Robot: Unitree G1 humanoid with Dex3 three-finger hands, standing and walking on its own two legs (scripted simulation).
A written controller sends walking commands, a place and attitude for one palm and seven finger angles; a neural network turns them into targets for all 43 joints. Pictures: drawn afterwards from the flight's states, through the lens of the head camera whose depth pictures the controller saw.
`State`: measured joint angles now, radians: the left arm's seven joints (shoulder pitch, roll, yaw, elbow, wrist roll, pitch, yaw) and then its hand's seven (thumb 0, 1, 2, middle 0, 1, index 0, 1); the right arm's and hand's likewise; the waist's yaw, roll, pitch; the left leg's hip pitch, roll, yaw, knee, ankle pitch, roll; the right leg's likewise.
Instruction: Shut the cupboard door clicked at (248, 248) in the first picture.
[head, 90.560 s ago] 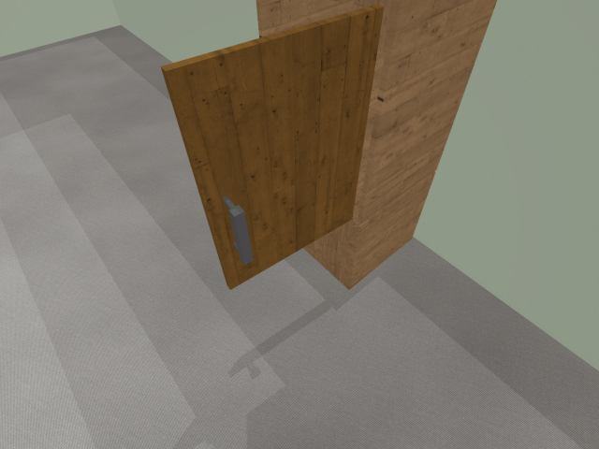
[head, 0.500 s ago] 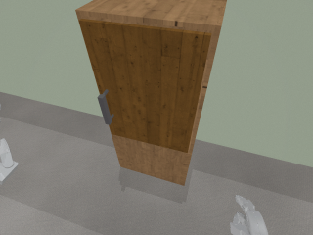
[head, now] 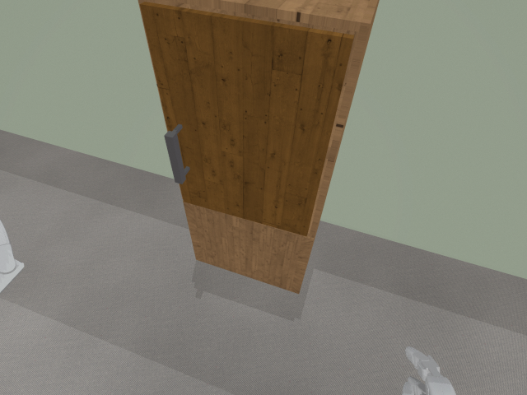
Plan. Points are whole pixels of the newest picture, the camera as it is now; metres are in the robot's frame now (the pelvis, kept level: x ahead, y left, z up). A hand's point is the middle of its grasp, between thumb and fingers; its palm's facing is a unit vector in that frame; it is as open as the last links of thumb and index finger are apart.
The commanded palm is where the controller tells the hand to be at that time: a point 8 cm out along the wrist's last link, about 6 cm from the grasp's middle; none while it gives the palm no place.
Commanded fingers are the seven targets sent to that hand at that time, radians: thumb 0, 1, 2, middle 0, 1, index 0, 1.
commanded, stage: step back with the hand held close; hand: left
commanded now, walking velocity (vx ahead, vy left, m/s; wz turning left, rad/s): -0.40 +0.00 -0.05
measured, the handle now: (179, 154) +0.72 +0.24 -0.09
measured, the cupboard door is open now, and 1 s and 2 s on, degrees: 1 1 1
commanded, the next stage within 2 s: stop stepping back and stand still in 0.58 s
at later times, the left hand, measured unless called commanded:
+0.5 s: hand out of the picture +0.10 +0.29 +0.20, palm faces +0.57 -0.70 -0.44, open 7.4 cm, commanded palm +0.03 +0.31 +0.19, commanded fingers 0.00 0.90 0.90 -0.20 -0.30 -0.20 -0.30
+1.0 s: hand out of the picture +0.00 +0.28 +0.19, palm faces +0.43 -0.80 -0.41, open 7.4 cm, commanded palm -0.01 +0.32 +0.19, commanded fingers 0.00 0.90 0.90 -0.20 -0.30 -0.20 -0.30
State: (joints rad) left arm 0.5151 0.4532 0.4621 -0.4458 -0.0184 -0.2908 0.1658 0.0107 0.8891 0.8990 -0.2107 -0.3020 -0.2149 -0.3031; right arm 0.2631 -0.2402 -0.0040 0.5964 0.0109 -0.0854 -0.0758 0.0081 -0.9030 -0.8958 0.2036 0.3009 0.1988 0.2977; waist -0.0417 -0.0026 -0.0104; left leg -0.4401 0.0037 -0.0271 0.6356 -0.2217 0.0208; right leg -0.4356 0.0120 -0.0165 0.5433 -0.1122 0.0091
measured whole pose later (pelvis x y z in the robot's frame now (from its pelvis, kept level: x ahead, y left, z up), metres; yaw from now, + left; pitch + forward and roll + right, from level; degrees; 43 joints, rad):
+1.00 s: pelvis -0.17 +0.02 +0.01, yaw -4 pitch +1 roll +0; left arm 0.64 0.43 0.44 -0.61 -0.04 -0.22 0.16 0.01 0.89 0.90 -0.21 -0.30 -0.22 -0.30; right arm 0.31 -0.23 -0.01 0.64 -0.01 -0.08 -0.06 0.01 -0.90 -0.90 0.20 0.30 0.20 0.30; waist 0.04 -0.07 -0.10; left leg -0.46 0.03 0.06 0.81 -0.38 -0.03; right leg -0.33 -0.01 0.03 0.59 -0.32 -0.02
